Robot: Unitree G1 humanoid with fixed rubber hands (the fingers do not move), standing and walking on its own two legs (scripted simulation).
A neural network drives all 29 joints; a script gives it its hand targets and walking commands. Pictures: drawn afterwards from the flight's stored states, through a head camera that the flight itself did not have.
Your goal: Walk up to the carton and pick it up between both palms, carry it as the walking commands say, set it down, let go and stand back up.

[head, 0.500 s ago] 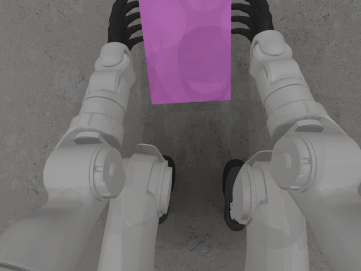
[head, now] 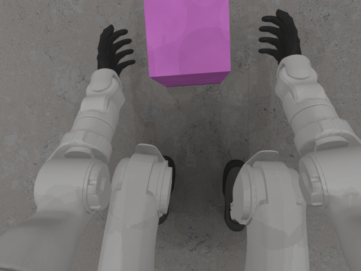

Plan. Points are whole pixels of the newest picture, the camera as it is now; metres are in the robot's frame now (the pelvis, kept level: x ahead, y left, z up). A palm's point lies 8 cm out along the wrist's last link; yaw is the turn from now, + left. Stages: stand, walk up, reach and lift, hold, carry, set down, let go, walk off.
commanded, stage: set down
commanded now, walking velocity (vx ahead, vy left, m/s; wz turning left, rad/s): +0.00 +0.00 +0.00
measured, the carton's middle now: (189, 35) +0.56 +0.02 -0.26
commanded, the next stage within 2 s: let go in 1.48 s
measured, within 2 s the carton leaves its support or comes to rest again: neither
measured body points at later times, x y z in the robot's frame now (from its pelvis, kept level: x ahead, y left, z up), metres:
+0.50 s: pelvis -0.02 +0.00 +0.06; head +0.35 -0.03 +0.30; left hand +0.46 +0.18 -0.11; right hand +0.51 -0.17 -0.12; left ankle +0.11 +0.11 -0.33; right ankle +0.10 -0.11 -0.33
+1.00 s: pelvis -0.02 -0.01 +0.15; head +0.31 -0.04 +0.44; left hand +0.47 +0.17 +0.04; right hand +0.51 -0.18 +0.03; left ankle +0.11 +0.11 -0.33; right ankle +0.10 -0.11 -0.33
